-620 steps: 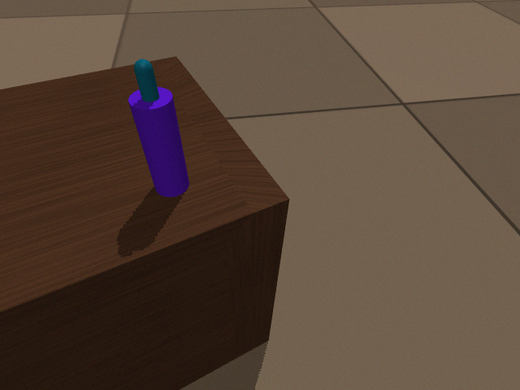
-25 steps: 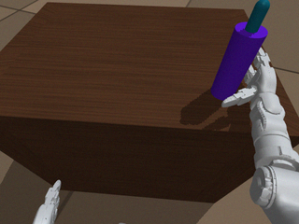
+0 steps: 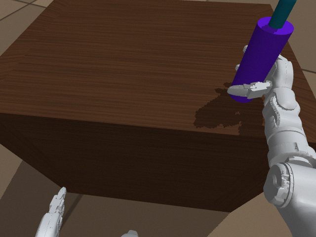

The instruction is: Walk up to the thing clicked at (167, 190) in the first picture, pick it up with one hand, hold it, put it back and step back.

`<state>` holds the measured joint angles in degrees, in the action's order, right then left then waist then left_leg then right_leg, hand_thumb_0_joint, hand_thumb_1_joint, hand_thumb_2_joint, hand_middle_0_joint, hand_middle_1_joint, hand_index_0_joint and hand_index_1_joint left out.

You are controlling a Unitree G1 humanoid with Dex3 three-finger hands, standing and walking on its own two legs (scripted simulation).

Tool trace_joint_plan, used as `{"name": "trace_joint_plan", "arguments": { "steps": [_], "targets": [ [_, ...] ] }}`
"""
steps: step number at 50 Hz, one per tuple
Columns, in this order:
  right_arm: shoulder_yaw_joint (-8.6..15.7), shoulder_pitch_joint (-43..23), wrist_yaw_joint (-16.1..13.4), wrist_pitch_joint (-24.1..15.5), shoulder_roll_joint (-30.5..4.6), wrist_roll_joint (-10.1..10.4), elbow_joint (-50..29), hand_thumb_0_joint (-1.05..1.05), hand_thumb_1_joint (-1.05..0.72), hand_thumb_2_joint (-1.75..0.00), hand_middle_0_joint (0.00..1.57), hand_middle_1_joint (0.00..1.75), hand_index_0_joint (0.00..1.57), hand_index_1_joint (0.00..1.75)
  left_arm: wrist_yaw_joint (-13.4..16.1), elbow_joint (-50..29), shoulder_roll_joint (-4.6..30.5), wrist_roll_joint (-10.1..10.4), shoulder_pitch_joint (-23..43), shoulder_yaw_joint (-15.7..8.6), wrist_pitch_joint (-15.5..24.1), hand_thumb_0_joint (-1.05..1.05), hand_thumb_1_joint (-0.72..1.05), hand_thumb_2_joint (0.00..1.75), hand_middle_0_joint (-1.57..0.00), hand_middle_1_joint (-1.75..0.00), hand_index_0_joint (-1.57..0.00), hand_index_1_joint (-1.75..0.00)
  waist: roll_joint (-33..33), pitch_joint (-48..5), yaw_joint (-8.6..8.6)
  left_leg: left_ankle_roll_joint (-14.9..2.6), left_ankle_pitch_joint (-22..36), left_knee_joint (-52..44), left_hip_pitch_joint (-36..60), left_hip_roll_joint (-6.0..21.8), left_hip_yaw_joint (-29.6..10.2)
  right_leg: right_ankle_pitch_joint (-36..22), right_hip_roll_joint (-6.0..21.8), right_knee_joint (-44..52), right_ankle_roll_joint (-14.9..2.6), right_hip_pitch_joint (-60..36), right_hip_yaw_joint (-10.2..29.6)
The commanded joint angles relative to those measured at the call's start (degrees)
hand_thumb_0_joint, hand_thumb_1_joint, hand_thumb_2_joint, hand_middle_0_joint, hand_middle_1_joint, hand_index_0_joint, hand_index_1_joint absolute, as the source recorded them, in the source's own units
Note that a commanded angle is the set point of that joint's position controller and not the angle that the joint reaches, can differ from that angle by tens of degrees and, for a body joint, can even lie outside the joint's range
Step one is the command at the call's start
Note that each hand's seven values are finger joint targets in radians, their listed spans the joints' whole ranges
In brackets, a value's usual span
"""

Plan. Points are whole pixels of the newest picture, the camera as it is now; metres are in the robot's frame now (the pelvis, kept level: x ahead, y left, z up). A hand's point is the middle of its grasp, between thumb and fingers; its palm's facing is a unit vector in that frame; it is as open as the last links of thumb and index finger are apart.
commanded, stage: close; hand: right
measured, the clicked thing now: (260, 54) +0.51 -0.17 +0.19
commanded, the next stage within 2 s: settle in 0.18 s
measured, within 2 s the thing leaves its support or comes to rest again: leaves its support in 0.46 s
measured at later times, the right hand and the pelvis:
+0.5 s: hand (257, 73) +0.51 -0.18 +0.15, palm faces +0.10 +1.00 +0.01, open 9.4 cm; pelvis +0.01 -0.01 +0.00, yaw +0 degrees
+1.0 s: hand (265, 51) +0.52 -0.18 +0.20, palm faces +0.10 +0.99 +0.01, open 9.5 cm; pelvis +0.02 +0.00 +0.01, yaw +0 degrees
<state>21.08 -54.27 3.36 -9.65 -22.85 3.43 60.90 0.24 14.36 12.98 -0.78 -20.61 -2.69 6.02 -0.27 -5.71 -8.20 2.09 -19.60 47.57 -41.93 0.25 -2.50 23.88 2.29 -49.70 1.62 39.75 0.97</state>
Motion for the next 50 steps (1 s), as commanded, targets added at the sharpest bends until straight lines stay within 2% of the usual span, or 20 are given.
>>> {"name": "trace_joint_plan", "arguments": {
  "steps": [1,3,5,6,8,10,13,14,17,21,23,25,28,30,32,37,39,41,43,50],
  "targets": [
    [1.43,-23.12,0.52,-3.42,-11.63,0.37,-7.87,0.0,0.16,-0.63,1.08,0.89,1.08,0.89,0.56,-10.04,8.46,0.16,0.72,-4.3,3.02,0.0,-0.53,0.04,-0.04,-0.05,-0.05,-0.04,-0.42,-24.08,-0.22,-1.64,17.07,-4.59,14.05,-1.56,3.06,-16.84,-1.76,5.45,-2.09,-10.08,-1.45],
    [0.9,-26.9,0.68,-4.64,-11.95,0.43,-12.91,0.0,0.08,-0.73,1.16,0.99,1.17,0.99,0.41,-11.3,6.95,0.22,1.94,-2.87,3.22,0.0,-0.54,0.04,-0.04,-0.05,-0.05,-0.04,-1.88,-27.24,0.76,-1.67,17.65,-4.29,16.25,-1.12,2.5,-16.83,-1.94,5.29,-2.08,-9.78,-1.97],
    [2.88,-27.19,0.35,-5.2,-15.65,0.56,-15.92,0.0,0.0,-0.78,1.21,1.04,1.22,1.04,0.76,-11.41,8.67,0.34,1.26,-4.68,2.9,0.0,-0.54,0.04,-0.04,-0.05,-0.04,-0.04,-3.26,-27.43,1.29,-1.71,16.81,-4.34,16.17,-1.22,2.76,-16.67,-1.83,5.69,-1.91,-11.12,-1.83],
    [1.16,-25.46,0.65,-4.79,-12.45,0.33,-12.98,0.0,-0.08,-0.86,1.22,1.1,1.23,1.1,0.77,-9.93,8.43,0.29,-0.23,-5.03,2.85,0.0,-0.52,0.03,-0.04,-0.05,-0.05,-0.04,-2.79,-25.9,-0.39,-1.82,17.06,-4.25,14.12,-1.54,3.06,-17.05,-1.72,5.54,-1.94,-11.74,-1.61],
    [0.68,-24.21,0.72,-4.56,-11.16,0.53,-11.48,0.0,-0.14,-0.97,1.28,1.19,1.29,1.19,0.62,-7.52,7.45,0.3,-1.72,-4.52,2.7,0.0,-0.52,0.03,-0.04,-0.05,-0.05,-0.04,-2.4,-23.29,-0.56,-1.82,17.03,-4.45,13.08,-1.47,2.95,-16.83,-1.79,5.56,-2.05,-10.41,-1.64],
    [3.05,-27.21,0.17,-4.93,-15.97,0.21,-14.59,0.0,-0.2,-1.04,1.33,1.26,1.34,1.26,0.87,-9.93,8.62,0.33,2.12,-4.91,2.81,0.0,-0.52,0.03,-0.04,-0.05,-0.05,-0.04,-3.84,-26.86,0.12,-1.89,16.84,-4.46,13.49,-1.45,2.89,-17.44,-1.56,5.51,-1.88,-12.61,-1.46],
    [-1.05,-27.08,0.82,-4.64,-10.17,0.41,-12.62,0.0,-0.24,-1.11,1.36,1.32,1.37,1.32,0.63,-8.35,6.04,0.32,0.81,-2.79,2.85,0.0,-0.52,0.03,-0.04,-0.05,-0.05,-0.04,-2.64,-23.42,-0.7,-1.69,15.47,-4.91,12.75,-1.49,2.99,-15.26,-1.62,5.8,-2.11,-11.06,-1.54],
    [0.93,-26.47,0.84,-4.67,-12.24,0.6,-12.35,0.0,-0.26,-1.12,1.37,1.33,1.38,1.33,0.88,-8.04,7.01,0.32,0.98,-3.45,3.02,0.0,-0.51,0.03,-0.04,-0.05,-0.05,-0.04,-3.1,-24.53,-0.71,-1.72,15.75,-4.9,12.37,-1.49,3.0,-15.83,-1.55,5.53,-2.1,-11.79,-1.45],
    [1.17,-28.52,1.02,-4.73,-15.31,0.19,-15.24,0.0,-0.24,-1.29,1.27,1.4,1.3,1.4,1.43,-7.71,9.98,0.22,0.85,-6.06,2.96,0.0,-0.55,0.05,-0.06,-0.06,-0.06,-0.06,-4.3,-27.16,-1.02,-1.79,17.33,-4.53,12.78,-1.46,3.09,-17.52,-1.51,5.33,-1.96,-14.21,-1.23],
    [-0.7,-30.61,2.56,-4.21,-13.26,1.35,-17.36,0.0,-0.23,-1.29,1.28,1.41,1.32,1.42,1.12,-7.43,6.85,0.64,1.68,-2.43,3.12,0.0,-0.55,0.05,-0.06,-0.06,-0.06,-0.06,-7.49,-28.07,0.09,-2.23,18.62,-4.33,12.84,-1.63,3.8,-22.0,-1.17,5.97,-1.12,-17.05,-0.85],
    [1.22,-30.46,2.5,-3.3,-15.83,1.56,-17.56,0.0,-0.2,-1.29,1.29,1.42,1.33,1.42,1.53,-5.28,9.16,0.68,0.08,-5.04,2.95,0.0,-0.55,0.05,-0.05,-0.06,-0.06,-0.06,-6.85,-28.49,-0.11,-2.25,19.36,-4.51,12.9,-1.85,4.12,-23.76,-1.08,6.24,-1.04,-18.44,-0.65],
    [0.16,-30.3,2.54,-2.59,-14.14,1.82,-17.1,0.0,-0.17,-1.3,1.29,1.43,1.34,1.43,1.12,-6.11,8.23,0.75,1.86,-3.7,2.98,0.0,-0.54,0.05,-0.05,-0.06,-0.06,-0.05,-5.75,-27.11,0.23,-2.18,19.96,-5.16,14.86,-1.42,3.73,-22.21,-1.48,6.75,-1.38,-16.45,-1.12],
    [1.07,-31.59,2.13,-1.84,-15.7,1.64,-17.02,0.0,-0.13,-1.28,1.29,1.42,1.33,1.42,1.4,-7.13,10.5,0.88,3.9,-5.9,3.1,0.0,-0.54,0.05,-0.05,-0.06,-0.06,-0.05,-5.47,-28.62,0.29,-2.23,20.84,-5.46,15.8,-1.45,3.83,-23.66,-1.37,7.34,-1.26,-18.11,-1.08],
    [-0.6,-28.68,2.43,-0.77,-12.27,1.58,-13.03,0.0,-0.14,-1.29,1.3,1.43,1.35,1.43,1.13,-4.34,7.79,1.01,1.53,-3.54,2.85,0.0,-0.54,0.05,-0.05,-0.06,-0.05,-0.05,-3.37,-23.27,0.62,-1.97,19.23,-6.56,15.46,-1.46,3.83,-20.59,-1.59,8.25,-1.58,-15.36,-1.41],
    [0.36,-30.35,2.2,-0.74,-14.19,1.59,-13.14,0.0,-0.13,-1.3,1.31,1.44,1.36,1.45,1.04,-6.6,7.27,1.21,4.45,-2.59,3.16,0.0,-0.54,0.04,-0.05,-0.05,-0.06,-0.05,-2.64,-24.97,1.12,-1.75,18.73,-7.06,16.75,-1.4,3.56,-19.79,-1.68,8.64,-1.69,-15.7,-1.57],
    [-0.42,-29.65,2.92,0.35,-13.42,1.76,-11.23,0.0,-0.14,-1.31,1.29,1.44,1.34,1.44,0.99,-4.08,7.85,1.25,-0.76,-3.62,2.82,0.0,-0.53,0.04,-0.05,-0.05,-0.05,-0.05,-3.73,-22.73,0.14,-1.75,20.04,-7.78,15.57,-1.41,3.52,-21.52,-1.8,9.31,-1.55,-17.53,-1.83],
    [1.12,-34.0,2.52,0.15,-16.83,1.91,-16.64,0.0,-0.13,-1.32,1.3,1.45,1.34,1.45,1.18,-6.04,8.92,1.32,2.78,-4.22,3.15,0.0,-0.54,0.04,-0.05,-0.05,-0.05,-0.05,-3.95,-24.96,1.32,-1.74,19.72,-8.01,16.38,-1.41,3.39,-21.41,-1.67,9.63,-1.57,-18.99,-1.77],
    [-0.66,-30.55,2.77,1.3,-13.23,1.86,-11.7,0.0,-0.13,-1.33,1.3,1.46,1.35,1.46,1.24,-5.86,9.05,1.17,1.65,-4.48,3.31,0.0,-0.54,0.05,-0.05,-0.05,-0.05,-0.05,-1.68,-23.02,0.14,-1.66,18.95,-8.5,16.12,-1.46,3.54,-19.51,-1.68,10.03,-1.76,-17.73,-1.69],
    [0.71,-34.66,2.69,0.85,-16.56,2.0,-17.43,0.0,-0.14,-1.34,1.29,1.47,1.34,1.47,1.42,-4.94,8.81,1.33,0.83,-4.71,3.35,0.0,-0.54,0.05,-0.05,-0.05,-0.05,-0.05,-3.75,-25.36,1.08,-1.5,20.4,-8.77,17.68,-1.06,2.94,-20.55,-2.02,9.76,-1.9,-19.47,-2.29],
    [1.12,-33.67,3.05,2.34,-16.71,2.16,-15.25,0.0,-0.14,-1.34,1.3,1.47,1.34,1.47,1.7,-5.34,8.55,1.57,2.38,-3.53,3.3,0.0,-0.55,0.05,-0.04,-0.05,-0.04,-0.05,-1.48,-25.73,1.86,-1.43,23.96,-8.65,21.21,-0.86,3.0,-22.84,-2.16,10.42,-1.86,-18.6,-2.31]
  ]
}}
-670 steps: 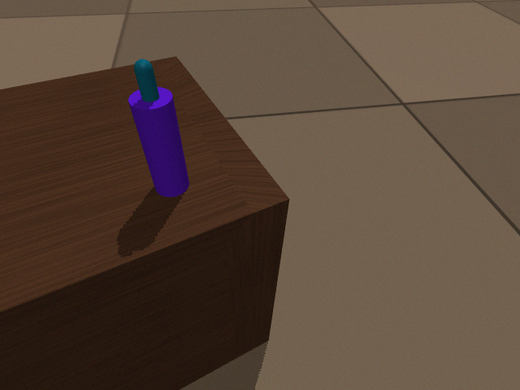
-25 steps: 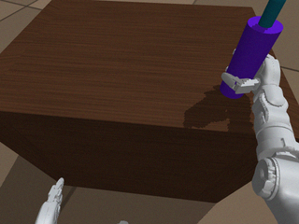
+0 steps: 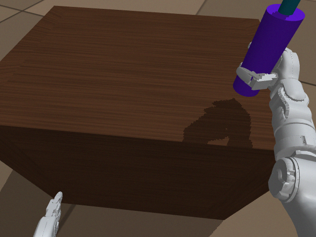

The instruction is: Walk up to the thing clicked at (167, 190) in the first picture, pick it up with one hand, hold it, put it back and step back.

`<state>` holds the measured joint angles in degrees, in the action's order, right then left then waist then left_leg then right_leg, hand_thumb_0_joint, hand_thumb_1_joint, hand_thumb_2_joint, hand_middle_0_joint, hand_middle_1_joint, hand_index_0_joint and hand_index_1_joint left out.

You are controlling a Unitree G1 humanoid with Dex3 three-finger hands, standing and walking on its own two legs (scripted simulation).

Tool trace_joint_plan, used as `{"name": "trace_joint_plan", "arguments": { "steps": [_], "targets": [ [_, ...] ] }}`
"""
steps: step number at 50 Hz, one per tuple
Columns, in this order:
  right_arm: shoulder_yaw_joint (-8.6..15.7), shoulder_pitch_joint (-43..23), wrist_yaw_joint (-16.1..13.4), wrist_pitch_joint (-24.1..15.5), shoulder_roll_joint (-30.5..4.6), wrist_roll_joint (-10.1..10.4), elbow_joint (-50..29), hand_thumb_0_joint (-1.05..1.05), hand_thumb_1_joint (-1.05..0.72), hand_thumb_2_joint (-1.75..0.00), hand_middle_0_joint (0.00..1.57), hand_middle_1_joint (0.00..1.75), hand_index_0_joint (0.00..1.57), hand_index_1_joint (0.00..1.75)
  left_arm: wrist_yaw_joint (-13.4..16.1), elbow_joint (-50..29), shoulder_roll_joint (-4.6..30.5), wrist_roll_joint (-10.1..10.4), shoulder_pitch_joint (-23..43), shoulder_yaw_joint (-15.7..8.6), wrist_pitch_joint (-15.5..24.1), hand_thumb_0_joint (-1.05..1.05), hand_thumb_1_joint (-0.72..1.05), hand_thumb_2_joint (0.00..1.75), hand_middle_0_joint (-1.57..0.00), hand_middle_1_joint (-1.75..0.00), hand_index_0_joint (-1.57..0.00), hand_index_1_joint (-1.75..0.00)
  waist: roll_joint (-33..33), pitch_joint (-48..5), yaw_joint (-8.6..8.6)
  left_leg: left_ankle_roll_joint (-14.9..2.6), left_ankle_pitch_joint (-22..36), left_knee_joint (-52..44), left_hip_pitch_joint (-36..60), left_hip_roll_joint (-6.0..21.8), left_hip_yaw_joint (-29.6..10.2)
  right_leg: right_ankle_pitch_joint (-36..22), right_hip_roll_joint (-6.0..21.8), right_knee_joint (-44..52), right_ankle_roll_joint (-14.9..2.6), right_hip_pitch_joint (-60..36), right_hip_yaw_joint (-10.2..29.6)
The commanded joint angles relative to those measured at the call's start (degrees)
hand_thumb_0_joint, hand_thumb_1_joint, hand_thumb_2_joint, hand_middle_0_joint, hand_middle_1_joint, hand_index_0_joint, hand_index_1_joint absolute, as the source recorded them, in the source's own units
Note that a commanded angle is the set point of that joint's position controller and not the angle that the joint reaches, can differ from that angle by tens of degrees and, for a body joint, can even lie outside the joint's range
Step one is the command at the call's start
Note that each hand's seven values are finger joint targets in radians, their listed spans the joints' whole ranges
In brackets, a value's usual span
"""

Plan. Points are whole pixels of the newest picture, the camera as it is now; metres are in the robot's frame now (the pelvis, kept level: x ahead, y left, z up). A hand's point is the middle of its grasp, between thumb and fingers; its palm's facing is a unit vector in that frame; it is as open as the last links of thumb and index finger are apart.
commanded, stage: settle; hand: right
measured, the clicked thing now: (268, 44) +0.50 -0.18 +0.24
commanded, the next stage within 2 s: lift in 0.14 s
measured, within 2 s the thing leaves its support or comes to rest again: neither
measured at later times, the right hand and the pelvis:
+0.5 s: hand (263, 59) +0.49 -0.18 +0.21, palm faces +0.08 +1.00 +0.01, open 9.5 cm; pelvis +0.01 +0.00 +0.01, yaw +0 degrees
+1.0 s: hand (299, 58) +0.40 -0.19 +0.28, palm faces +0.09 +1.00 -0.02, open 9.4 cm; pelvis +0.00 +0.00 +0.02, yaw -1 degrees
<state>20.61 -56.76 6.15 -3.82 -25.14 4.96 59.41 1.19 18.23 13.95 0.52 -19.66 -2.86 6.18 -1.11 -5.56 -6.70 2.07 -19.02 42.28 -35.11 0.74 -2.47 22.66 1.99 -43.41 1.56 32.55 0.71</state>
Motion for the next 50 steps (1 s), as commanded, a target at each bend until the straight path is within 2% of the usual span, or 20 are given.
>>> {"name": "trace_joint_plan", "arguments": {
  "steps": [1,3,6,9,11,14,15,23,25,26,30,33,35,36,39,42,43,44,49,50],
  "targets": [
    [1.64,-31.3,0.12,-3.28,-15.18,0.42,-13.81,0.0,-0.15,-1.34,1.28,1.46,1.33,1.46,0.78,-9.52,8.09,0.28,1.58,-3.9,3.12,0.0,-0.55,0.05,-0.05,-0.05,-0.04,-0.05,-1.68,-26.39,0.37,-1.55,22.96,-3.63,14.09,-1.3,2.83,-21.74,-1.89,4.38,-1.7,-12.1,-2.09],
    [0.35,-30.55,0.37,-2.95,-12.56,0.5,-11.72,0.0,-0.16,-1.35,1.29,1.47,1.33,1.47,0.4,-7.47,5.92,0.14,0.29,-1.95,3.0,0.0,-0.55,0.05,-0.04,-0.05,-0.04,-0.05,-1.73,-22.97,0.28,-1.51,21.47,-4.26,12.83,-1.4,2.99,-20.55,-1.88,4.68,-1.72,-11.26,-2.21],
    [2.43,-32.63,0.38,-3.16,-16.72,0.57,-14.94,0.0,-0.17,-1.37,1.28,1.48,1.33,1.48,0.72,-7.16,8.2,0.12,1.21,-4.06,3.09,0.0,-0.55,0.05,-0.04,-0.05,-0.04,-0.05,-2.56,-26.08,0.61,-1.58,23.29,-3.97,14.1,-1.32,2.82,-22.43,-1.78,4.71,-1.61,-12.69,-2.18],
    [-0.01,-30.5,0.94,-2.06,-12.31,0.75,-12.46,0.0,-0.15,-1.37,1.26,1.48,1.31,1.48,0.7,-6.75,7.97,0.19,0.62,-4.01,3.24,0.0,-0.55,0.05,-0.04,-0.05,-0.04,-0.05,-1.43,-24.62,0.21,-1.78,23.84,-4.1,13.55,-1.46,3.1,-23.28,-1.7,4.97,-1.52,-13.26,-2.02],
    [1.96,-32.58,0.86,-2.04,-15.41,0.69,-14.26,0.0,-0.18,-1.38,1.27,1.49,1.32,1.49,0.91,-7.65,8.99,0.22,1.18,-4.83,3.37,0.0,-0.56,0.06,-0.04,-0.04,-0.04,-0.05,-1.05,-27.15,0.31,-1.53,25.62,-4.12,15.19,-1.16,2.77,-23.77,-1.94,4.68,-1.8,-13.26,-2.23],
    [0.24,-32.46,1.27,-1.71,-13.09,0.66,-13.31,0.0,-0.05,-1.36,1.28,1.48,1.33,1.48,0.76,-7.85,7.08,0.25,1.83,-2.77,3.44,0.0,-0.54,0.05,-0.04,-0.05,-0.04,-0.05,-0.95,-25.46,0.42,-1.52,24.35,-4.61,15.11,-1.18,2.87,-22.98,-1.87,5.36,-1.76,-12.9,-2.26],
    [0.11,-32.35,1.34,-1.63,-12.59,0.84,-13.57,0.0,-0.08,-1.35,1.28,1.48,1.33,1.48,0.64,-9.21,5.7,0.38,3.28,-1.13,3.66,0.0,-0.54,0.05,-0.04,-0.05,-0.05,-0.05,-0.33,-25.42,1.19,-1.39,23.83,-4.77,15.43,-1.27,3.09,-22.89,-1.8,5.35,-1.74,-12.93,-2.23],
    [-0.08,-29.21,1.55,0.76,-12.17,1.76,-19.6,0.0,-0.11,-1.33,1.28,1.46,1.33,1.46,0.7,-9.28,8.22,0.41,-0.19,-3.65,3.58,0.0,-0.54,0.05,-0.04,-0.05,-0.04,-0.05,-1.64,-25.3,1.88,-1.9,25.83,-5.59,16.57,-1.54,3.64,-27.54,-1.39,6.66,-1.15,-16.81,-2.14],
    [0.58,-30.92,1.25,1.37,-13.43,1.9,-25.49,0.0,-0.11,-1.33,1.28,1.46,1.33,1.46,0.6,-8.3,7.42,0.56,-0.07,-3.45,3.58,0.0,-0.53,0.05,-0.04,-0.05,-0.04,-0.04,-4.2,-25.49,3.35,-2.15,25.48,-6.04,17.15,-1.31,3.43,-27.61,-1.52,7.17,-1.09,-17.76,-2.36],
    [0.16,-26.34,1.23,2.5,-11.08,2.19,-20.45,0.0,-0.12,-1.31,1.27,1.44,1.32,1.44,0.82,-7.74,8.51,0.62,-0.46,-4.76,3.65,0.0,-0.54,0.05,-0.04,-0.05,-0.04,-0.04,-0.52,-23.65,2.32,-2.02,25.19,-6.51,16.88,-1.44,3.52,-26.39,-1.55,7.35,-1.44,-16.97,-2.27],
    [-0.11,-26.3,1.28,4.24,-11.36,2.56,-29.75,0.0,-0.14,-1.33,1.3,1.47,1.35,1.47,0.47,-8.01,6.8,0.66,0.89,-3.1,3.8,0.0,-0.54,0.05,-0.04,-0.04,-0.04,-0.04,-2.53,-23.84,4.81,-2.05,24.77,-7.06,19.44,-1.19,3.77,-26.91,-1.61,8.15,-1.21,-17.29,-2.34],
    [-1.58,-22.17,1.18,6.62,-7.88,2.95,-30.54,0.0,-0.16,-1.3,1.29,1.44,1.33,1.44,0.35,-7.77,5.59,0.8,1.09,-2.39,3.98,0.0,-0.54,0.05,-0.04,-0.04,-0.04,-0.04,-1.14,-21.81,4.76,-2.08,23.24,-7.72,19.8,-1.23,4.05,-25.28,-1.63,8.92,-1.34,-17.38,-2.33],
    [-0.46,-20.92,1.06,8.13,-9.2,3.52,-35.48,0.0,-0.17,-1.31,1.3,1.45,1.35,1.45,0.64,-7.13,7.43,0.8,0.39,-4.13,3.97,0.0,-0.53,0.05,-0.03,-0.04,-0.04,-0.04,-1.47,-22.45,5.25,-2.03,22.54,-7.91,20.28,-1.25,4.27,-25.12,-1.55,9.23,-1.37,-18.4,-2.19],
    [-0.72,-22.34,0.97,9.07,-10.05,3.51,-39.73,0.0,-0.18,-1.3,1.3,1.44,1.34,1.44,0.54,-7.86,6.68,0.85,1.88,-2.88,4.09,0.0,-0.54,0.05,-0.03,-0.04,-0.04,-0.04,-1.68,-22.08,5.85,-1.86,21.57,-8.29,20.19,-1.15,4.19,-24.05,-1.66,9.56,-1.45,-18.63,-2.33],
    [-2.14,-18.8,0.69,12.68,-6.58,4.53,-43.16,0.0,-0.19,-1.29,1.3,1.43,1.34,1.43,0.52,-6.91,6.84,1.04,3.04,-3.8,4.14,0.0,-0.53,0.05,-0.03,-0.04,-0.04,-0.04,-1.26,-18.37,5.51,-1.8,17.72,-9.46,19.26,-1.38,4.73,-20.24,-1.46,10.92,-1.42,-18.36,-1.98],
    [-0.57,-14.63,1.11,16.73,-8.32,4.95,-45.5,0.0,-0.19,-1.29,1.31,1.44,1.34,1.44,0.42,-3.99,7.48,1.3,1.53,-4.39,3.98,0.0,-0.53,0.05,-0.03,-0.04,-0.03,-0.04,-1.6,-17.37,5.19,-1.67,18.33,-9.98,19.24,-1.11,4.75,-20.63,-1.56,11.08,-1.76,-19.34,-2.05],
    [-1.01,-15.06,1.34,17.86,-7.47,5.26,-47.43,0.0,-0.18,-1.28,1.31,1.43,1.35,1.43,0.2,-3.06,6.38,1.34,2.61,-3.0,3.88,0.0,-0.53,0.05,-0.03,-0.04,-0.03,-0.04,-1.01,-16.17,5.65,-1.51,18.95,-9.99,19.3,-0.91,4.73,-20.86,-1.76,10.9,-1.84,-18.83,-2.2],
    [-0.23,-13.9,1.49,18.99,-7.86,5.46,-48.4,0.0,-0.19,-1.28,1.32,1.44,1.35,1.44,0.29,-2.24,7.5,1.42,2.14,-4.57,3.83,0.0,-0.54,0.05,-0.03,-0.04,-0.03,-0.04,0.05,-17.25,5.35,-1.44,20.36,-9.81,19.62,-1.0,4.88,-22.57,-1.61,10.75,-1.91,-20.22,-2.01],
    [0.52,-12.38,1.56,24.22,-8.16,6.2,-51.84,0.0,-0.24,-1.29,1.35,1.45,1.38,1.45,0.05,-1.59,8.66,1.85,4.71,-5.32,3.98,0.0,-0.55,0.06,-0.03,-0.04,-0.02,-0.04,2.08,-14.25,5.64,-1.19,17.0,-11.16,19.89,-0.95,5.34,-18.68,-1.81,12.06,-2.16,-19.91,-1.74],
    [-0.02,-11.6,1.75,25.16,-7.54,6.31,-53.26,0.0,-0.23,-1.29,1.34,1.46,1.38,1.46,-0.15,-1.71,7.58,1.91,5.59,-4.07,4.06,0.0,-0.55,0.06,-0.03,-0.04,-0.03,-0.04,1.34,-12.79,5.88,-1.14,15.82,-11.73,19.71,-0.66,5.13,-17.21,-2.14,12.45,-2.21,-19.58,-2.0]
  ]
}}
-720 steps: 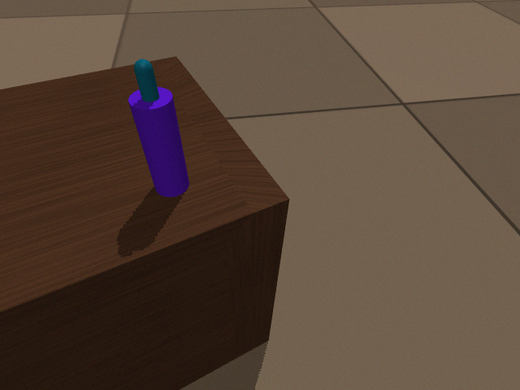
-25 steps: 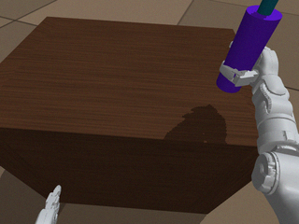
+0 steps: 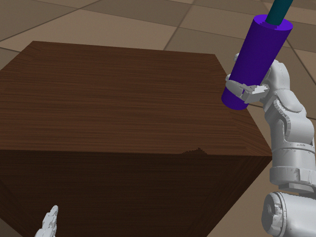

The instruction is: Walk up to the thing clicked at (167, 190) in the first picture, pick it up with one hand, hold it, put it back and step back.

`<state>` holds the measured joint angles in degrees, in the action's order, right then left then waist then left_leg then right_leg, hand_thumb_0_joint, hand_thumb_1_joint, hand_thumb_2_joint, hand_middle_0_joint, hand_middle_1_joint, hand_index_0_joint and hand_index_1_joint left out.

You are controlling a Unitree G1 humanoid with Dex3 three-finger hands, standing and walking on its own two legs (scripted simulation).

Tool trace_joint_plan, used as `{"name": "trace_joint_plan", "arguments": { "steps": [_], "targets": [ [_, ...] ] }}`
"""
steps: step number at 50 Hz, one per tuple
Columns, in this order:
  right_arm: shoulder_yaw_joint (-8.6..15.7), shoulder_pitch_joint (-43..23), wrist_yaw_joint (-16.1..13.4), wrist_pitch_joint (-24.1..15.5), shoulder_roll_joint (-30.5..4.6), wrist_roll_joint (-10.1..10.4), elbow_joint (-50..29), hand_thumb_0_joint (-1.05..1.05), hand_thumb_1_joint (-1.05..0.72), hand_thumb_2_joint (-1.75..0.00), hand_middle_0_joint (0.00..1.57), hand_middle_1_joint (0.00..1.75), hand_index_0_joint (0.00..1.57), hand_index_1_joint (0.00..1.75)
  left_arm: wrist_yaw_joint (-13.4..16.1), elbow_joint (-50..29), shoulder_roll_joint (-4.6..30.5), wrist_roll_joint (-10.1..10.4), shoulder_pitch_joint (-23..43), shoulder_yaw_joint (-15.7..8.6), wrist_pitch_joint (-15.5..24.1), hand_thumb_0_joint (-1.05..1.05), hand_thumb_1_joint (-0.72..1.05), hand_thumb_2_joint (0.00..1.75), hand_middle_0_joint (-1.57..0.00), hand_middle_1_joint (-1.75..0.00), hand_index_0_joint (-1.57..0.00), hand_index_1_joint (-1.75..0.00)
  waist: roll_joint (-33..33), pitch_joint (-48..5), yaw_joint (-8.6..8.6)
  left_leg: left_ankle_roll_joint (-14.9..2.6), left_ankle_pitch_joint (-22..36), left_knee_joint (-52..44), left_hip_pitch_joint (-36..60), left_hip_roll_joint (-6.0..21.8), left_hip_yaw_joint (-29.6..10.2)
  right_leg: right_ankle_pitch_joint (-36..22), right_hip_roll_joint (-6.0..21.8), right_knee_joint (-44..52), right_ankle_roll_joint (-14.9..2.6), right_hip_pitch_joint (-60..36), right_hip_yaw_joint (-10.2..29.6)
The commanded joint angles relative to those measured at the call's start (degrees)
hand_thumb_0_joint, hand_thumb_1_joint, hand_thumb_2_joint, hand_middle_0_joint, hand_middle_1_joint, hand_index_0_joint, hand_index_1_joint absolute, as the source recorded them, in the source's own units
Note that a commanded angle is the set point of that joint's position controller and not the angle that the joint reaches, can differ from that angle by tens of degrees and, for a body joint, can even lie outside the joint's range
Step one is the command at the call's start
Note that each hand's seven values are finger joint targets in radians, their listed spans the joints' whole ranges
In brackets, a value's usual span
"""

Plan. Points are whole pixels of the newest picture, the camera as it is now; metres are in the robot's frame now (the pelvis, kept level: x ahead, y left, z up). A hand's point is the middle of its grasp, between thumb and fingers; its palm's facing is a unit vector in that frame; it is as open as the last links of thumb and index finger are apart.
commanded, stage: lift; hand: right
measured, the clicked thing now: (256, 56) +0.40 -0.18 +0.32
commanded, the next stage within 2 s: hold in 0.72 s
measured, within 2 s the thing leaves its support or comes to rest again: neither
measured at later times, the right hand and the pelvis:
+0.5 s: hand (260, 80) +0.35 -0.17 +0.30, palm faces +0.07 +1.00 -0.02, open 9.4 cm; pelvis -0.02 +0.01 +0.00, yaw -1 degrees
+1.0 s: hand (272, 81) +0.32 -0.17 +0.31, palm faces +0.05 +1.00 -0.03, open 9.3 cm; pelvis -0.02 +0.01 +0.01, yaw -2 degrees
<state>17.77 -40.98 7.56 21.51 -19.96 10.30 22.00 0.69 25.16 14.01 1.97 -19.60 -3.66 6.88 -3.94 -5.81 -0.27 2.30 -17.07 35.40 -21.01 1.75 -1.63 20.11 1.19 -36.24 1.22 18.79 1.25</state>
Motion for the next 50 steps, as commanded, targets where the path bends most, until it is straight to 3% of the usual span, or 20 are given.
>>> {"name": "trace_joint_plan", "arguments": {
  "steps": [1,9,14,15,16,18,22,24,27,28,31,32,35,36,38,39,42,44,47,50],
  "targets": [
    [2.93,-27.58,0.4,0.55,-12.64,1.24,-17.54,0.0,-0.24,-1.29,1.34,1.45,1.38,1.45,0.27,-8.56,6.71,0.53,6.07,-2.28,3.54,0.0,-0.54,0.05,-0.03,-0.04,-0.03,-0.04,3.86,-11.84,-0.43,-1.37,12.33,-5.13,5.25,-1.7,4.41,-13.29,-1.36,5.53,-1.94,-5.67,-2.44],
    [3.97,-25.68,0.41,6.31,-13.37,1.89,-22.8,0.0,-0.27,-1.28,1.34,1.44,1.37,1.44,0.04,-8.44,9.12,0.72,8.25,-4.52,4.76,0.0,-0.55,0.06,-0.03,-0.03,-0.02,-0.04,3.16,-13.11,-0.37,-1.57,12.68,-5.56,6.32,-1.91,5.1,-14.69,-1.21,6.37,-1.62,-8.33,-1.65],
    [4.08,-24.61,0.02,8.91,-13.45,2.24,-25.21,0.0,-0.25,-1.28,1.34,1.44,1.37,1.44,-0.59,-5.97,5.71,0.7,8.76,-1.2,5.36,0.0,-0.55,0.06,-0.03,-0.03,-0.02,-0.04,3.4,-10.62,0.33,-1.18,8.95,-7.19,6.79,-1.43,4.8,-10.2,-2.14,6.84,-2.09,-6.02,-2.0],
    [4.95,-23.17,-0.15,9.48,-13.87,2.18,-24.94,0.0,-0.27,-1.27,1.33,1.43,1.36,1.43,-0.43,-6.14,6.95,0.71,8.87,-2.38,5.48,0.0,-0.55,0.06,-0.03,-0.03,-0.02,-0.04,3.89,-11.01,0.21,-1.19,9.11,-7.32,6.71,-1.43,4.75,-10.37,-2.07,7.08,-2.16,-6.77,-1.98],
    [3.64,-23.27,0.06,9.9,-13.07,2.14,-25.76,0.0,-0.28,-1.27,1.34,1.43,1.37,1.43,-0.62,-6.71,5.71,0.81,9.71,-0.83,5.81,0.0,-0.55,0.06,-0.03,-0.03,-0.02,-0.04,3.35,-9.29,0.22,-1.15,7.48,-7.48,5.89,-1.51,4.91,-8.78,-2.13,7.46,-2.19,-5.97,-1.83],
    [5.38,-23.2,-0.11,10.56,-14.79,2.46,-26.25,0.0,-0.28,-1.28,1.34,1.43,1.37,1.43,-0.33,-6.8,8.26,0.78,9.5,-3.5,5.9,0.0,-0.55,0.05,-0.03,-0.03,-0.02,-0.03,3.95,-10.15,-0.13,-1.21,7.03,-7.87,6.29,-1.57,4.99,-8.45,-2.11,7.79,-2.2,-6.43,-1.63],
    [4.53,-22.51,0.03,12.22,-13.83,2.75,-28.15,0.0,-0.3,-1.28,1.35,1.44,1.37,1.44,-0.66,-5.48,6.8,0.87,9.66,-2.08,6.19,0.0,-0.56,0.06,-0.03,-0.03,-0.02,-0.04,2.86,-9.61,0.13,-1.22,7.75,-8.03,6.01,-1.31,4.82,-9.13,-2.39,7.61,-2.16,-6.83,-1.75],
    [5.08,-21.94,0.06,12.87,-13.65,3.17,-28.13,0.0,-0.3,-1.28,1.35,1.44,1.37,1.44,-0.5,-6.13,8.13,0.93,9.54,-3.46,6.55,0.0,-0.55,0.05,-0.03,-0.03,-0.02,-0.03,4.43,-9.72,-0.28,-1.14,7.95,-8.29,6.38,-1.48,5.1,-9.22,-2.23,7.84,-2.29,-7.24,-1.32],
    [4.77,-22.77,0.29,13.4,-13.78,3.2,-30.43,0.0,-0.33,-1.27,1.35,1.42,1.37,1.42,-0.71,-6.5,5.85,0.96,11.25,-0.7,7.03,0.0,-0.55,0.05,-0.03,-0.03,-0.02,-0.04,4.07,-10.33,0.39,-1.07,8.18,-8.25,6.96,-1.35,4.97,-9.67,-2.36,7.56,-2.25,-7.26,-1.41],
    [4.93,-22.2,0.25,13.7,-14.22,3.12,-30.35,0.0,-0.32,-1.27,1.34,1.43,1.37,1.43,-0.43,-6.53,7.32,1.01,11.94,-2.47,7.11,0.0,-0.56,0.06,-0.03,-0.03,-0.02,-0.04,4.0,-10.66,0.11,-1.12,7.49,-8.26,6.88,-1.41,5.07,-9.04,-2.35,7.83,-2.19,-7.31,-1.29],
    [4.36,-21.49,0.68,14.58,-13.06,3.6,-30.74,0.0,-0.32,-1.26,1.33,1.41,1.36,1.41,-0.58,-4.13,6.55,0.93,11.5,-1.83,7.63,0.0,-0.55,0.05,-0.03,-0.03,-0.03,-0.04,3.47,-8.41,0.1,-1.14,5.09,-8.98,6.19,-1.48,5.18,-6.89,-2.38,8.55,-2.16,-6.72,-1.15],
    [5.68,-20.85,0.57,14.95,-14.51,3.74,-30.86,0.0,-0.32,-1.26,1.33,1.41,1.35,1.41,-0.26,-3.35,8.13,1.01,11.46,-3.5,7.82,0.0,-0.55,0.05,-0.03,-0.03,-0.03,-0.04,3.08,-8.62,0.25,-1.22,4.82,-8.95,5.89,-1.64,5.36,-6.47,-2.21,8.82,-2.23,-6.77,-0.89],
    [4.21,-22.97,0.76,15.34,-13.2,3.76,-34.38,0.0,-0.34,-1.27,1.33,1.41,1.36,1.41,-0.58,-6.99,7.65,1.06,12.92,-2.92,8.49,0.0,-0.55,0.05,-0.03,-0.04,-0.03,-0.04,2.96,-13.07,-0.44,-1.45,9.45,-7.96,7.96,-1.85,5.7,-11.48,-1.95,8.15,-1.72,-9.19,-0.74],
    [5.9,-19.92,0.76,16.15,-14.51,3.91,-29.62,0.0,-0.34,-1.26,1.33,1.41,1.35,1.41,-0.25,-2.99,8.34,1.07,10.4,-4.0,8.15,0.0,-0.54,0.05,-0.03,-0.04,-0.03,-0.04,3.68,-8.77,-0.07,-1.31,8.6,-8.13,6.34,-1.82,5.71,-10.43,-2.01,8.04,-1.93,-7.53,-0.8],
    [4.67,-23.23,0.99,16.02,-13.58,4.11,-36.42,0.0,-0.35,-1.26,1.33,1.4,1.35,1.4,-0.81,-8.08,5.58,1.18,14.0,-0.67,8.9,0.0,-0.55,0.05,-0.03,-0.04,-0.03,-0.04,1.97,-13.37,0.53,-1.31,11.09,-7.93,8.72,-1.66,5.7,-13.1,-2.12,7.83,-1.73,-9.36,-0.9],
    [6.2,-19.74,0.62,17.06,-14.52,4.2,-30.53,0.0,-0.37,-1.25,1.33,1.4,1.35,1.4,-0.5,-0.64,6.33,1.1,9.96,-2.48,8.12,0.0,-0.54,0.05,-0.03,-0.04,-0.03,-0.04,3.16,-8.26,0.3,-1.26,9.18,-8.23,6.3,-1.84,5.72,-11.17,-2.16,7.88,-1.94,-7.2,-0.99],
    [5.1,-19.0,1.0,17.8,-13.42,4.3,-33.23,0.0,-0.34,-1.27,1.33,1.42,1.36,1.42,-0.98,-1.87,5.11,1.11,12.27,-0.64,8.47,0.0,-0.55,0.05,-0.04,-0.04,-0.04,-0.04,2.36,-8.21,0.94,-1.04,7.92,-8.91,6.91,-1.65,5.67,-9.89,-2.45,8.34,-2.02,-6.85,-1.0],
    [5.88,-19.87,1.13,18.25,-14.86,4.1,-33.97,0.0,-0.32,-1.27,1.33,1.42,1.36,1.42,-0.82,-1.43,8.32,1.1,11.53,-3.94,8.61,0.0,-0.54,0.04,-0.04,-0.04,-0.04,-0.04,1.94,-9.51,-0.12,-1.41,8.37,-8.65,6.3,-1.85,5.67,-10.05,-2.08,8.88,-1.93,-8.39,-0.6],
    [5.64,-19.46,1.8,18.75,-13.99,4.53,-33.53,0.0,-0.32,-1.27,1.32,1.41,1.35,1.41,-0.85,-1.35,8.63,1.17,12.11,-4.32,9.09,0.0,-0.55,0.05,-0.04,-0.04,-0.04,-0.04,3.48,-8.38,-0.35,-1.42,7.58,-8.72,6.03,-2.02,6.04,-9.52,-1.93,8.87,-1.91,-8.29,-0.24],
    [6.37,-19.47,1.88,19.25,-14.75,4.87,-34.2,0.0,-0.32,-1.27,1.32,1.41,1.35,1.41,-0.95,-0.86,6.39,1.32,13.03,-1.91,9.15,0.0,-0.55,0.05,-0.04,-0.04,-0.04,-0.04,3.33,-8.73,1.03,-1.45,8.63,-8.74,7.1,-1.87,6.03,-11.2,-2.0,8.42,-1.78,-8.17,-0.37]
  ]
}}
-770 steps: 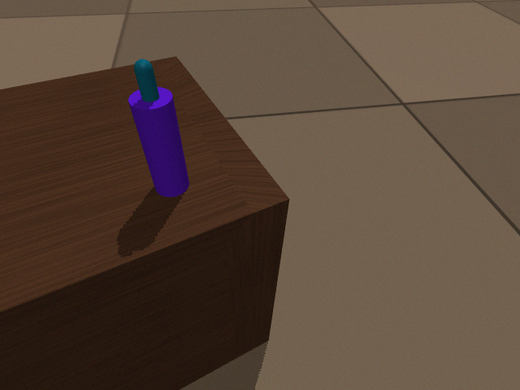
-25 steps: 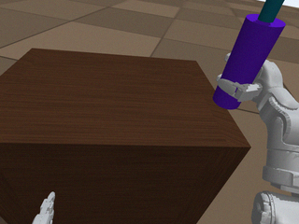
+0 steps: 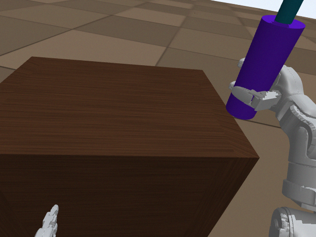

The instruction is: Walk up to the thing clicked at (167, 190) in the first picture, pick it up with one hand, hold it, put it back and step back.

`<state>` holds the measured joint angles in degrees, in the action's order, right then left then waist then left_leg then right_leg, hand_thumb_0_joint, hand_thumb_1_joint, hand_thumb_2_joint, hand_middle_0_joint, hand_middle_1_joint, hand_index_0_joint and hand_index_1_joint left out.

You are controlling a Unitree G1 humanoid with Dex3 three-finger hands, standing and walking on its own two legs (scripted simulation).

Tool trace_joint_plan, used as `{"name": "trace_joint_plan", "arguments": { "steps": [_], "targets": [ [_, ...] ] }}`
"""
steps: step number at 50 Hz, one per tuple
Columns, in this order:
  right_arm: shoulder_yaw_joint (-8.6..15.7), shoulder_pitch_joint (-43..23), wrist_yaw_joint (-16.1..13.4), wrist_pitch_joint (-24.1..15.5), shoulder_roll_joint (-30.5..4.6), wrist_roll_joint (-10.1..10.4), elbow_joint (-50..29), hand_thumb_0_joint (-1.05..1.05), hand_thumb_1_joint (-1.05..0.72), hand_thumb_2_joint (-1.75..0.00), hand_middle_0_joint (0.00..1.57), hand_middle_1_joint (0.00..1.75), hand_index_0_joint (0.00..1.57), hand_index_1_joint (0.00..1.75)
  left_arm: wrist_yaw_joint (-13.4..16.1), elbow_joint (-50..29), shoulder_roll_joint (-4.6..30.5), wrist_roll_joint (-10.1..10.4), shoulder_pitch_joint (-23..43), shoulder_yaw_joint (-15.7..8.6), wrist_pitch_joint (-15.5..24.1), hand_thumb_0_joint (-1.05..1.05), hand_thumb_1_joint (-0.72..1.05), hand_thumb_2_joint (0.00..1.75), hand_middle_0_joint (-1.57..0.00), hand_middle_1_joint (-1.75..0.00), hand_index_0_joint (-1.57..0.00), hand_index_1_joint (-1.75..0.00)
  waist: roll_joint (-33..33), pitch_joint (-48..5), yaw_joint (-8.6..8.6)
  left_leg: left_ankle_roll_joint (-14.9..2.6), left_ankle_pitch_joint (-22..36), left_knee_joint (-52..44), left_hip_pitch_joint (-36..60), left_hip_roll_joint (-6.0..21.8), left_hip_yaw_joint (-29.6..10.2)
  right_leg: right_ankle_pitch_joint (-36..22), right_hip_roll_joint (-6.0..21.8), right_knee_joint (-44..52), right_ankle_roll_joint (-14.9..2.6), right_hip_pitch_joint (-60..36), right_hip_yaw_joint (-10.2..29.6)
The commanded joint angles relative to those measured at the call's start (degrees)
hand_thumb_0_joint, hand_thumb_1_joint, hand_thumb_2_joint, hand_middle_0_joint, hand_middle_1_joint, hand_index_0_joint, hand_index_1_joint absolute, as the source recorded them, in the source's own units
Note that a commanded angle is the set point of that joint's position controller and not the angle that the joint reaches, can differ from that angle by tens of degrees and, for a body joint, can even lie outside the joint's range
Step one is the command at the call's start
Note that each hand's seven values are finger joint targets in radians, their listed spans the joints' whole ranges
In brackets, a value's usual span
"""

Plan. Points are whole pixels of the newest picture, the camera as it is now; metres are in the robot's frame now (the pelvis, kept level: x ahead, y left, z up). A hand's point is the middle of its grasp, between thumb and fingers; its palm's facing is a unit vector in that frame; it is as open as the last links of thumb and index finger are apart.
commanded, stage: hold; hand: right
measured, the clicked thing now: (264, 59) +0.34 -0.17 +0.37
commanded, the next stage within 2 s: none
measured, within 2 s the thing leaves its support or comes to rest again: neither
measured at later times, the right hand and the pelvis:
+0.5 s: hand (256, 79) +0.33 -0.16 +0.33, palm faces +0.00 +1.00 -0.03, open 9.3 cm; pelvis +0.00 +0.00 +0.00, yaw +0 degrees
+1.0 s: hand (258, 77) +0.32 -0.17 +0.34, palm faces +0.01 +1.00 -0.03, open 9.3 cm; pelvis -0.01 +0.00 +0.00, yaw +0 degrees
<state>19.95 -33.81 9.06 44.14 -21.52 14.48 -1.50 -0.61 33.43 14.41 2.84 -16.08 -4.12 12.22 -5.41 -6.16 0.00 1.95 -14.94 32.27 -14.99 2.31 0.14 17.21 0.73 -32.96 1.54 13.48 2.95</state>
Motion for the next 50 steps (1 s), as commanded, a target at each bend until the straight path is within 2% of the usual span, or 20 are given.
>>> {"name": "trace_joint_plan", "arguments": {
  "steps": [1,8,11,12,16,22,24,29,30,34,38,42,43,44,45,46,47,48,49,50],
  "targets": [
    [3.65,-27.77,0.48,-3.36,-12.78,0.91,-12.56,0.0,-0.33,-1.27,1.32,1.4,1.34,1.4,0.55,-10.95,7.03,0.49,10.79,-2.26,4.06,0.0,-0.55,0.05,-0.04,-0.04,-0.04,-0.04,4.59,-9.13,0.25,-1.01,5.88,-5.81,1.39,-2.4,4.18,-7.67,-1.62,5.35,-2.1,-3.12,-2.14],
    [3.74,-27.31,0.59,-1.05,-12.48,1.12,-12.32,0.0,-0.33,-1.27,1.31,1.4,1.34,1.4,0.51,-8.28,7.36,0.25,10.81,-2.54,4.79,0.0,-0.54,0.04,-0.04,-0.04,-0.04,-0.04,5.35,-9.07,-0.12,-0.82,5.61,-6.12,1.54,-2.33,4.14,-7.1,-1.83,5.25,-2.29,-2.86,-2.24],
    [4.81,-28.17,0.5,-0.5,-14.33,1.1,-14.31,0.0,-0.33,-1.29,1.33,1.42,1.36,1.42,0.26,-9.62,5.57,0.35,12.28,-0.14,4.75,0.0,-0.54,0.05,-0.04,-0.04,-0.04,-0.04,5.48,-10.9,0.83,-0.56,6.99,-5.95,2.42,-2.07,4.07,-8.69,-2.22,4.64,-2.31,-2.97,-2.48],
    [4.83,-27.28,0.38,0.0,-13.67,1.23,-12.16,0.0,-0.34,-1.27,1.32,1.41,1.35,1.41,0.54,-7.3,6.37,0.27,10.49,-1.84,4.67,0.0,-0.54,0.05,-0.04,-0.04,-0.04,-0.04,4.98,-8.55,0.07,-0.55,6.27,-6.17,1.24,-2.07,4.01,-7.8,-2.2,4.79,-2.38,-2.68,-2.65],
    [4.71,-28.0,0.28,1.16,-13.71,1.13,-12.72,0.0,-0.33,-1.28,1.33,1.42,1.35,1.42,0.55,-6.67,8.03,0.21,10.19,-3.11,4.81,0.0,-0.55,0.05,-0.04,-0.04,-0.04,-0.04,4.37,-8.71,-0.26,-0.72,5.82,-6.19,0.4,-2.19,4.22,-7.21,-2.07,5.31,-2.33,-3.21,-2.23],
    [3.4,-29.1,0.67,2.25,-12.65,1.16,-11.69,0.0,-0.31,-1.28,1.32,1.42,1.35,1.42,0.21,-6.28,5.9,0.38,10.54,-0.75,5.13,0.0,-0.55,0.05,-0.04,-0.04,-0.04,-0.04,4.75,-8.49,0.09,-0.8,7.36,-5.89,0.84,-2.29,4.47,-9.03,-1.94,4.99,-2.19,-3.23,-1.92],
    [3.94,-29.67,0.61,2.5,-13.35,1.15,-11.87,0.0,-0.3,-1.29,1.33,1.43,1.36,1.43,0.37,-8.37,7.76,0.31,11.74,-1.98,5.32,0.0,-0.54,0.04,-0.04,-0.04,-0.04,-0.04,5.2,-9.74,0.18,-0.86,7.46,-5.78,1.33,-2.34,4.59,-9.23,-1.81,5.3,-2.14,-3.77,-1.7],
    [4.02,-31.61,0.13,2.54,-13.74,1.24,-11.99,0.0,-0.29,-1.28,1.31,1.41,1.34,1.41,0.05,-7.04,7.17,0.33,12.88,-1.33,5.71,0.0,-0.54,0.04,-0.04,-0.04,-0.04,-0.04,4.24,-8.93,0.41,-0.89,3.98,-6.46,1.1,-2.21,4.4,-5.91,-2.08,5.75,-2.16,-2.79,-1.95],
    [4.11,-32.46,0.09,2.65,-14.07,1.09,-12.04,0.0,-0.28,-1.28,1.32,1.42,1.35,1.42,0.23,-7.94,8.22,0.36,12.45,-2.64,5.92,0.0,-0.54,0.04,-0.04,-0.04,-0.04,-0.04,4.69,-9.86,0.06,-1.01,4.57,-6.11,1.08,-2.39,4.46,-6.51,-1.86,5.63,-2.11,-3.34,-1.84],
    [3.79,-31.57,-0.07,2.9,-13.74,1.09,-11.69,0.0,-0.28,-1.29,1.32,1.43,1.35,1.43,-0.16,-7.38,5.43,0.45,12.18,0.35,5.79,0.0,-0.54,0.04,-0.04,-0.04,-0.04,-0.04,4.02,-8.77,0.99,-0.86,4.98,-6.28,1.14,-2.22,4.42,-6.98,-2.19,5.55,-2.12,-2.48,-2.13],
    [4.81,-31.8,-0.28,3.56,-14.87,1.17,-10.14,0.0,-0.28,-1.29,1.32,1.42,1.35,1.42,-0.02,-6.6,7.41,0.36,12.16,-1.59,6.01,0.0,-0.54,0.04,-0.04,-0.04,-0.04,-0.04,5.81,-7.38,0.18,-0.42,0.77,-7.46,0.48,-2.08,4.03,-2.72,-2.44,5.83,-2.61,-1.24,-2.32],
    [4.36,-31.87,-0.13,3.24,-14.1,1.25,-10.69,0.0,-0.27,-1.27,1.31,1.41,1.34,1.41,-0.17,-8.1,5.78,0.54,12.36,0.54,6.11,0.0,-0.54,0.04,-0.04,-0.04,-0.04,-0.04,5.75,-9.19,0.47,-0.5,3.11,-6.82,1.48,-2.12,4.2,-5.24,-2.32,5.43,-2.45,-2.07,-2.25],
    [4.59,-32.05,-0.1,2.9,-14.5,1.38,-12.98,0.0,-0.27,-1.27,1.31,1.41,1.34,1.41,-0.11,-11.12,5.77,0.62,13.8,0.39,6.37,0.0,-0.54,0.04,-0.04,-0.04,-0.04,-0.04,6.37,-11.61,0.53,-0.34,4.54,-6.6,2.56,-2.09,4.2,-6.65,-2.41,5.04,-2.5,-2.82,-2.34],
    [5.44,-29.66,-0.31,3.4,-15.15,1.31,-9.68,0.0,-0.26,-1.28,1.31,1.42,1.34,1.42,0.09,-6.24,7.04,0.58,10.28,-1.44,5.73,0.0,-0.54,0.04,-0.04,-0.04,-0.04,-0.04,5.37,-8.04,0.31,-0.59,3.51,-6.75,0.96,-2.13,4.17,-5.69,-2.33,5.28,-2.37,-1.62,-2.48],
    [4.38,-30.5,-0.13,3.33,-14.0,1.44,-12.02,0.0,-0.26,-1.27,1.31,1.41,1.34,1.41,-0.06,-8.03,6.01,0.61,11.7,0.05,5.73,0.0,-0.54,0.04,-0.04,-0.04,-0.04,-0.04,4.53,-8.54,0.57,-0.53,3.45,-6.85,1.24,-1.94,3.98,-5.77,-2.39,5.4,-2.3,-2.19,-2.56],
    [4.49,-32.2,-0.33,3.34,-14.49,1.18,-13.16,0.0,-0.26,-1.25,1.29,1.39,1.32,1.39,0.11,-10.47,7.88,0.47,11.68,-1.39,6.03,0.0,-0.54,0.04,-0.04,-0.04,-0.04,-0.04,4.73,-10.74,-0.35,-0.58,3.77,-6.78,1.49,-2.05,4.09,-5.77,-2.26,5.44,-2.42,-3.34,-2.33],
    [5.03,-30.7,-0.54,3.61,-14.71,1.32,-11.11,0.0,-0.26,-1.26,1.3,1.41,1.34,1.41,0.06,-7.86,6.95,0.56,11.24,-0.67,5.87,0.0,-0.55,0.05,-0.04,-0.04,-0.04,-0.04,4.77,-8.16,0.61,-0.68,3.11,-6.72,0.98,-2.22,4.43,-5.37,-2.24,5.61,-2.3,-1.94,-2.22],
    [5.42,-31.21,-0.51,3.59,-15.33,1.18,-11.8,0.0,-0.27,-1.27,1.31,1.41,1.34,1.41,0.15,-7.54,7.86,0.57,10.12,-2.15,5.67,0.0,-0.55,0.05,-0.04,-0.04,-0.04,-0.04,4.07,-8.39,-0.25,-0.81,3.38,-6.84,0.84,-2.15,4.29,-5.23,-2.13,5.78,-2.29,-2.64,-2.15],
    [3.76,-31.14,-0.41,3.6,-13.6,1.17,-12.8,0.0,-0.25,-1.27,1.3,1.41,1.33,1.41,-0.06,-8.99,6.4,0.55,10.64,-0.02,5.68,0.0,-0.54,0.05,-0.04,-0.04,-0.04,-0.04,4.48,-8.56,-0.07,-0.74,3.82,-6.87,0.97,-2.05,4.23,-5.9,-2.2,5.63,-2.28,-2.82,-2.22],
    [3.22,-31.79,-0.22,3.53,-12.55,1.34,-13.45,0.0,-0.28,-1.26,1.31,1.4,1.34,1.4,-0.07,-9.04,6.31,0.66,10.98,-0.28,5.87,0.0,-0.55,0.05,-0.04,-0.04,-0.04,-0.04,4.51,-9.19,-0.02,-0.79,5.03,-6.41,1.07,-2.25,4.48,-7.11,-2.0,5.51,-2.19,-3.15,-2.1]
  ]
}}
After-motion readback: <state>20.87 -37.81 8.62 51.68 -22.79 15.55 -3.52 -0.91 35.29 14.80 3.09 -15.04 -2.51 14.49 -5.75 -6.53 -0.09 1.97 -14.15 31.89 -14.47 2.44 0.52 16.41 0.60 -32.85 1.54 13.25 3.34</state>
